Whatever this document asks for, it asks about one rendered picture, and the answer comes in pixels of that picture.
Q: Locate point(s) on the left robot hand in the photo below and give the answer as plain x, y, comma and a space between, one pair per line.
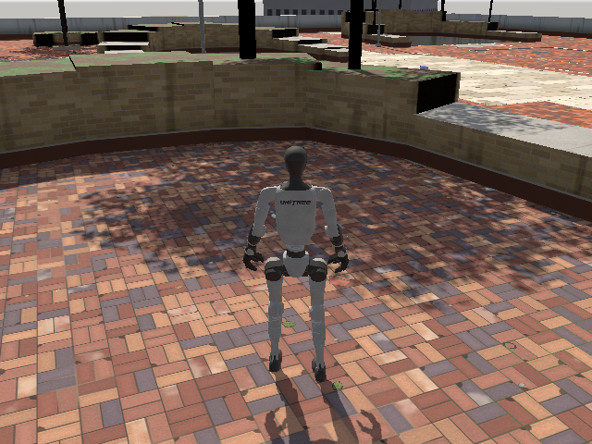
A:
256, 257

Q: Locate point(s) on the robot right upper arm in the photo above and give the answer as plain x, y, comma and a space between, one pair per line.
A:
324, 195

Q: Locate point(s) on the robot right forearm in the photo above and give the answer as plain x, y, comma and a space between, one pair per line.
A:
338, 244

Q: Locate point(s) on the robot left forearm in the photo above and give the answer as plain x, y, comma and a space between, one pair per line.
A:
252, 242

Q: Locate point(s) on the robot left upper arm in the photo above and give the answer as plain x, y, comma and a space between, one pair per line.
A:
266, 196

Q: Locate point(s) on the right robot foot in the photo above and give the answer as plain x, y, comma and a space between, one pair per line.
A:
320, 374

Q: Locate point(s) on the right robot thigh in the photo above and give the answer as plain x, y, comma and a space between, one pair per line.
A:
317, 281

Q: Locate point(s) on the right robot hand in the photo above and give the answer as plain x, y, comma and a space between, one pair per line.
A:
335, 259

